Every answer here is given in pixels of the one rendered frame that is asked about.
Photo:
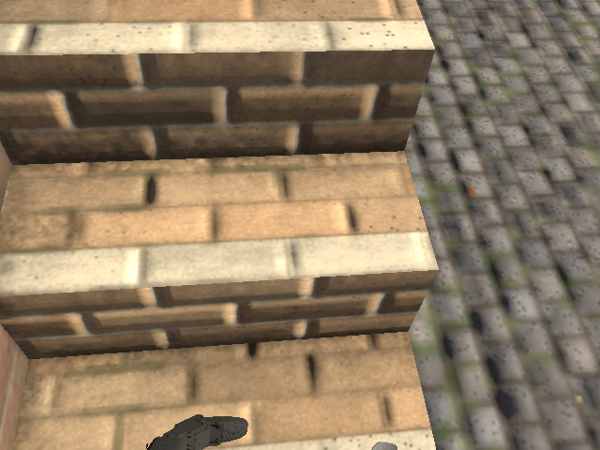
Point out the robot left hand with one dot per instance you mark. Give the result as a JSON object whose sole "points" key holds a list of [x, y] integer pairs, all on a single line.
{"points": [[199, 432]]}

